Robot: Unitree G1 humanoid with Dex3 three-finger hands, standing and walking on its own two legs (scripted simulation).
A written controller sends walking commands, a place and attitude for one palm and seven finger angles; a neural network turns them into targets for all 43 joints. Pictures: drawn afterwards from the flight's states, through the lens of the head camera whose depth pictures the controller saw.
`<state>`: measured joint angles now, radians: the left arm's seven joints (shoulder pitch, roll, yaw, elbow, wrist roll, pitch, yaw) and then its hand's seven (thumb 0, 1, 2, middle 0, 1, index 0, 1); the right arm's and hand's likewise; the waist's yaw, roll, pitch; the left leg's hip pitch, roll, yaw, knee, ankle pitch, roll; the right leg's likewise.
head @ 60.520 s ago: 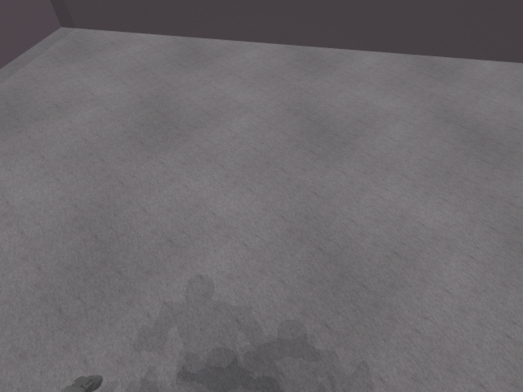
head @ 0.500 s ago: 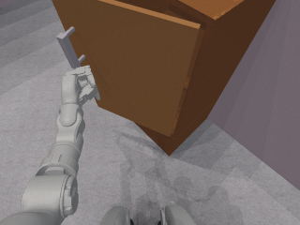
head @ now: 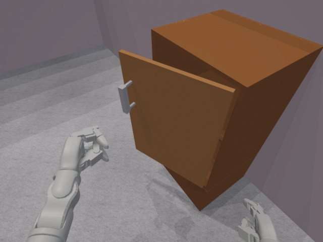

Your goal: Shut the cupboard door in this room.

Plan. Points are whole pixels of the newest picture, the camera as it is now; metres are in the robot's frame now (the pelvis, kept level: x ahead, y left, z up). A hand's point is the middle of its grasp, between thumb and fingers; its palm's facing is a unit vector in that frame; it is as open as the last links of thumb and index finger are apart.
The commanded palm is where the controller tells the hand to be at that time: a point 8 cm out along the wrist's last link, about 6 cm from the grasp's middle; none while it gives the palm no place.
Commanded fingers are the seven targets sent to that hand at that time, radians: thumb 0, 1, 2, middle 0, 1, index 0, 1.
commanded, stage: draw the hand back to the body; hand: left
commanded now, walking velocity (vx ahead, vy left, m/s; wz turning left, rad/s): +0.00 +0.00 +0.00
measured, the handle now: (128, 97) +0.64 +0.18 -0.02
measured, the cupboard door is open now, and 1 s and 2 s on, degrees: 21 21 21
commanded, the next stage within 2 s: step back with the hand held close in 0.90 s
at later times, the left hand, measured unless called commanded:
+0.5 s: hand (23, 170) +0.21 +0.27 +0.16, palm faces +0.41 -0.82 -0.40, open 5.9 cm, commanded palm +0.15 +0.31 +0.19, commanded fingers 0.00 0.90 0.90 -0.20 -0.30 -0.20 -0.30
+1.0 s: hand (21, 175) +0.19 +0.25 +0.18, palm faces +0.44 -0.80 -0.40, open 7.4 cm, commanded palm +0.14 +0.29 +0.19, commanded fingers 0.00 0.90 0.90 -0.20 -0.30 -0.20 -0.30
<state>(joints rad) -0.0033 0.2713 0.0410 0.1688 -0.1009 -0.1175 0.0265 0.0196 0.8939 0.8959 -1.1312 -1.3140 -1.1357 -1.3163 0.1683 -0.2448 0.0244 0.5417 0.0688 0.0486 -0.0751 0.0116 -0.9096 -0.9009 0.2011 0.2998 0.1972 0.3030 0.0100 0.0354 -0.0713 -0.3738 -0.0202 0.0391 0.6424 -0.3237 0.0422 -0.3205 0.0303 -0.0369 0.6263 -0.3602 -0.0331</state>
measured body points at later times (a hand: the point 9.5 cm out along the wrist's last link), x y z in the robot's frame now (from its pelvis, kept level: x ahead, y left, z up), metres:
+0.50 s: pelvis +0.01 +0.01 +0.02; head -0.01 -0.02 +0.47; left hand +0.18 +0.31 +0.19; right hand +0.19 -0.20 -0.08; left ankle +0.01 +0.09 -0.72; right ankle -0.02 -0.10 -0.72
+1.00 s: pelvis +0.00 -0.01 +0.02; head -0.02 -0.04 +0.47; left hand +0.16 +0.29 +0.20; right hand +0.20 -0.22 -0.07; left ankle +0.01 +0.09 -0.72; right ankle -0.02 -0.10 -0.72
